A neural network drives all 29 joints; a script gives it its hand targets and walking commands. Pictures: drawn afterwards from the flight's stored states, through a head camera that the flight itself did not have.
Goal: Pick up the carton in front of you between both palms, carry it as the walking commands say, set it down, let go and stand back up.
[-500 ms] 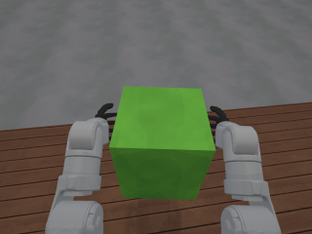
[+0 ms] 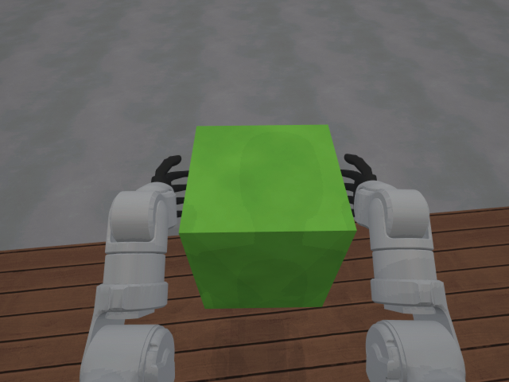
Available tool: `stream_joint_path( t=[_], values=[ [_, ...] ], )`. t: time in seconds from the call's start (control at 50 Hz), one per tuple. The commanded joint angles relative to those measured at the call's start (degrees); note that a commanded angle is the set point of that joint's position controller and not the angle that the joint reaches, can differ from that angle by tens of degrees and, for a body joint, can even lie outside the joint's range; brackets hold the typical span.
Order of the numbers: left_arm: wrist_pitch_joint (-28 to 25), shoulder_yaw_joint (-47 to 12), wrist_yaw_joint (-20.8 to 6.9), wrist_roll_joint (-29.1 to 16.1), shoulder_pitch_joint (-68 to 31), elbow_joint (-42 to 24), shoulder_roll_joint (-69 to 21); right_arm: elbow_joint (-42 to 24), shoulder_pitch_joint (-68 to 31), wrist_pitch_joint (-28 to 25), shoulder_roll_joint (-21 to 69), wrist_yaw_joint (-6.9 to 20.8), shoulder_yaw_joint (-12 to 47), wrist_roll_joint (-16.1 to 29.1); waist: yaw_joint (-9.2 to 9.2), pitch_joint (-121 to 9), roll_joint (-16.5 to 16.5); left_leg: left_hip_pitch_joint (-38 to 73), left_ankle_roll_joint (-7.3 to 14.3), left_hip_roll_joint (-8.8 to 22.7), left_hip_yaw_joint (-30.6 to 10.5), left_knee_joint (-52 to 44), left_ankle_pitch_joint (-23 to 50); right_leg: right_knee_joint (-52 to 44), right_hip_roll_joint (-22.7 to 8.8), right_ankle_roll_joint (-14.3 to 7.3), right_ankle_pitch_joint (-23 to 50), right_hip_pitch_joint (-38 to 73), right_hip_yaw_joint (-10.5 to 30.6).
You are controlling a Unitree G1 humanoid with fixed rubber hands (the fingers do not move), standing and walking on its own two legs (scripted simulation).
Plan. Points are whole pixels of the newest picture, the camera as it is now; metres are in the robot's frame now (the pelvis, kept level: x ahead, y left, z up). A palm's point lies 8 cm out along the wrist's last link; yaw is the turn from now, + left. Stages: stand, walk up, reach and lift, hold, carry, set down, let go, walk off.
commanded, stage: carry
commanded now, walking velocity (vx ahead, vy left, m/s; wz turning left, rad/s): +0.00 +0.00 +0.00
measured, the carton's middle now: (262, 221) +0.37 +0.00 +0.04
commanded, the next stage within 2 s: none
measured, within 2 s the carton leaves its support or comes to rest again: neither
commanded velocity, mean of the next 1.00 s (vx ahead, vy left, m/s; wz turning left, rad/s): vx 0.00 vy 0.00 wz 0.00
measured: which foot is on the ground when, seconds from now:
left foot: up 0.00-0.34, down 0.36-1.00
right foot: down 0.00-0.40, up 0.42-0.48, down 0.50-1.00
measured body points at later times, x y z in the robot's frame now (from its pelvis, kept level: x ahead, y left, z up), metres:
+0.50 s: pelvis +0.19 +0.03 -0.02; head +0.22 +0.04 +0.43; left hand +0.56 +0.18 +0.07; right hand +0.56 -0.13 +0.08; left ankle +0.24 +0.09 -0.75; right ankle +0.13 -0.07 -0.72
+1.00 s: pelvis +0.21 +0.01 -0.01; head +0.21 +0.01 +0.44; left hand +0.57 +0.15 +0.10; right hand +0.56 -0.15 +0.10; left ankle +0.24 +0.09 -0.75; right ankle +0.14 -0.08 -0.73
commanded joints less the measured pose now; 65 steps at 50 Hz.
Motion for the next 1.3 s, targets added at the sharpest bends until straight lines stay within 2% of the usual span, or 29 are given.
stream_joint_path(
  t=[0.0,0.04,0.08,0.1,0.2,0.26,0.28,0.3,0.32,0.34,0.36,0.38,0.4,0.42,0.44,0.48,0.5,0.52,0.56,0.58,0.62,0.66,0.76,0.86,0.9,1.0,1.12,1.18,1.28],
  values=[
    [-1.6,-37.7,-13.7,-27.4,-44.5,-9.0,-61.9,-9.7,-41.2,-0.2,64.4,13.2,34.9,22.4,0.29,-23.9,-0.6,-9.8,-1.0,5.2,-3.5,-8.9,4.9,-9.9,-19.5,-3.5,26.7,24.7,23.5],
    [-1.9,-38.8,-14.0,-29.1,-45.2,-11.2,-63.9,-11.0,-39.9,-0.5,65.6,12.2,35.0,21.5,0.37,-25.3,-3.8,-6.8,-1.7,4.4,-1.2,-16.7,6.5,-9.2,-17.8,-1.0,37.9,25.1,18.9],
    [-2.1,-38.8,-14.0,-29.4,-43.7,-12.4,-63.9,-11.9,-37.3,-0.9,66.0,11.5,35.4,20.4,1.07,-28.4,-6.5,-9.2,-1.6,3.8,0.0,-20.5,11.1,-6.5,-17.2,0.0,49.9,31.1,15.9],
    [-2.2,-38.9,-14.1,-29.3,-42.7,-12.8,-63.7,-12.5,-36.2,-1.2,65.9,11.2,35.7,19.9,1.48,-29.5,-7.2,-10.6,-1.4,3.7,0.6,-21.9,14.0,-5.3,-16.5,0.4,52.4,33.6,14.5],
    [-2.5,-40.6,-14.2,-28.9,-40.5,-15.4,-61.3,-17.1,-35.9,-1.4,63.3,10.6,38.2,19.0,3.48,-29.6,-6.9,-13.0,-0.7,2.4,2.6,-30.3,24.4,-1.0,-13.2,0.4,50.4,37.8,11.0],
    [-2.1,-41.0,-14.0,-27.7,-37.2,-13.4,-58.9,-15.9,-33.8,-0.6,60.4,11.2,38.4,18.5,4.57,-27.4,-6.6,-11.1,0.0,1.0,3.5,-38.3,27.8,2.3,-12.2,-0.6,46.2,37.7,10.9],
    [-2.0,-41.0,-14.0,-27.2,-36.2,-12.1,-58.3,-14.7,-32.8,-0.2,59.5,11.6,38.1,18.2,4.58,-26.5,-6.4,-8.9,0.3,0.6,3.6,-41.9,29.1,3.6,-12.1,-0.8,44.0,36.6,10.9],
    [-1.9,-40.8,-14.0,-26.9,-35.8,-10.6,-57.9,-13.1,-31.7,0.1,58.7,12.1,37.6,17.8,3.69,-25.6,-6.0,-4.6,0.9,0.7,3.7,-47.0,31.8,5.7,-11.7,-0.4,41.5,34.1,10.4],
    [-1.8,-40.7,-14.2,-26.6,-35.4,-8.9,-57.8,-11.3,-30.6,0.4,58.3,12.6,36.8,17.4,1.82,-25.1,-4.9,3.8,1.3,1.7,3.8,-53.7,38.8,8.9,-11.0,1.2,36.8,28.9,8.8],
    [-1.9,-40.4,-14.4,-26.2,-34.9,-7.0,-58.0,-9.4,-30.3,0.5,57.8,13.2,35.9,17.2,0.28,-25.0,-2.7,14.9,2.3,5.7,1.2,-55.7,53.7,11.5,-9.7,3.5,25.0,20.5,7.7],
    [-2.0,-39.8,-14.5,-25.4,-34.2,-4.9,-58.0,-7.4,-29.7,0.6,57.0,13.8,34.8,17.3,-0.16,-26.2,1.7,27.8,5.1,15.0,-6.8,-47.7,83.6,14.4,-7.8,5.1,3.7,8.6,7.5],
    [-1.6,-39.3,-14.4,-25.3,-35.7,-3.7,-59.6,-5.0,-30.0,0.4,56.8,14.1,34.2,16.1,-0.82,-30.1,9.6,39.3,14.4,25.0,-13.9,-39.0,106.1,18.6,-4.8,9.2,-20.5,-1.8,8.5],
    [-1.5,-38.5,-14.5,-24.9,-35.8,-2.8,-59.8,-2.5,-27.9,0.0,58.3,14.5,33.3,16.6,-2.29,-31.8,13.2,39.8,17.0,26.0,-18.1,-40.2,104.3,19.2,-3.2,8.9,-33.7,-4.3,9.0],
    [-1.9,-38.7,-14.6,-25.3,-38.1,-3.3,-61.1,-3.3,-29.0,-0.6,60.2,14.9,33.4,17.7,-2.24,-30.5,11.1,37.6,15.5,23.7,-17.0,-42.0,97.8,16.7,-3.3,8.2,-33.6,-3.6,8.9],
    [-2.4,-38.9,-14.6,-25.9,-39.7,-3.9,-62.4,-5.3,-31.6,-1.1,62.0,15.1,34.3,19.1,-2.14,-30.5,7.6,35.1,13.1,22.1,-16.1,-43.7,89.6,13.1,-3.8,8.0,-30.7,-1.2,8.7],
    [-3.3,-38.7,-14.1,-26.4,-41.2,-5.3,-64.2,-10.1,-38.0,-1.6,65.1,15.2,36.4,22.0,-0.68,-30.1,6.1,28.8,9.1,19.5,-12.7,-45.8,80.1,4.6,-3.9,8.1,-25.1,5.5,7.6],
    [-3.5,-38.6,-13.7,-26.4,-40.9,-6.1,-64.4,-11.9,-39.9,-1.8,65.9,15.0,37.2,23.0,-0.70,-30.7,5.8,26.5,7.9,18.5,-11.1,-46.3,75.0,1.9,-3.3,8.2,-22.3,9.3,6.6],
    [-3.7,-38.9,-13.3,-26.4,-41.4,-7.4,-64.6,-14.2,-41.7,-1.8,66.4,14.8,38.0,23.9,-0.51,-30.6,5.6,26.6,6.9,17.2,-10.0,-46.7,74.2,-0.1,-3.6,8.2,-19.2,10.5,7.0],
    [-3.7,-39.0,-12.5,-26.4,-40.1,-8.2,-64.5,-15.9,-42.0,-1.6,65.9,14.4,38.6,24.7,-0.46,-30.5,5.3,27.2,6.0,15.8,-7.9,-44.9,78.6,-2.2,-4.5,8.2,-11.5,13.7,6.5],
    [-3.6,-39.0,-12.2,-26.1,-38.7,-8.5,-63.9,-16.1,-40.8,-1.4,65.3,14.2,38.7,24.6,-0.40,-30.8,5.1,26.9,6.0,15.4,-7.3,-44.2,79.4,-1.1,-5.2,7.7,-7.1,14.7,6.9],
    [-3.3,-38.9,-11.7,-25.5,-37.3,-9.6,-61.8,-16.1,-38.9,-0.9,63.8,13.9,38.7,24.2,-0.49,-31.9,2.2,25.2,6.1,14.1,-5.9,-42.5,78.0,3.2,-7.5,6.5,6.9,16.3,8.3],
    [-2.5,-38.5,-11.6,-24.9,-35.5,-9.3,-60.2,-14.5,-36.3,-0.2,62.4,13.7,38.2,23.5,-0.70,-32.0,0.8,22.9,6.5,13.1,-5.3,-41.5,74.9,4.6,-8.4,6.1,13.3,17.0,8.7],
    [-1.6,-37.7,-12.8,-23.8,-34.7,-6.2,-59.4,-8.8,-33.7,0.5,62.4,14.5,36.9,21.4,-0.81,-29.6,-0.5,19.4,6.9,12.4,-4.7,-41.9,70.1,4.5,-9.2,5.7,15.5,16.4,9.3],
    [-1.9,-37.7,-13.5,-24.8,-38.7,-6.2,-60.3,-8.0,-36.9,-0.1,63.8,14.7,36.3,21.6,-0.65,-27.6,-0.7,16.6,6.3,11.9,-4.0,-42.5,62.5,3.6,-10.9,4.9,18.2,17.2,10.5],
    [-2.0,-37.4,-13.4,-24.9,-38.9,-5.9,-60.3,-7.6,-37.1,0.0,63.9,14.6,35.9,21.6,-0.61,-27.3,-0.7,16.7,6.2,12.1,-4.1,-42.9,60.7,3.3,-11.5,4.5,17.8,16.8,11.0],
    [-2.0,-36.8,-13.2,-25.0,-40.2,-6.1,-60.3,-7.5,-38.2,0.1,64.2,14.5,35.3,21.9,-0.58,-26.6,0.1,17.2,5.5,13.0,-5.1,-45.3,56.6,1.0,-11.2,4.0,10.1,15.8,11.3],
    [-1.7,-35.7,-13.4,-24.8,-40.8,-4.2,-60.3,-6.1,-38.6,0.5,63.8,14.5,33.9,21.2,-0.69,-23.1,0.5,15.8,4.5,13.1,-6.5,-50.4,37.3,-3.2,-10.6,3.2,-5.5,13.4,12.2],
    [-1.6,-34.6,-13.6,-24.2,-40.8,-1.9,-60.5,-4.1,-38.7,0.6,63.6,14.7,32.8,20.6,-0.78,-20.1,0.3,14.1,4.0,13.0,-6.9,-52.0,29.4,-4.9,-10.7,2.9,-9.7,11.6,12.6],
    [-1.6,-32.7,-13.8,-23.3,-40.7,1.6,-60.8,-0.8,-39.1,0.4,63.9,15.0,31.0,20.3,-0.79,-18.2,0.7,13.1,3.5,13.0,-6.7,-51.8,30.5,-5.1,-10.7,3.0,-8.0,10.5,12.5]
  ],
)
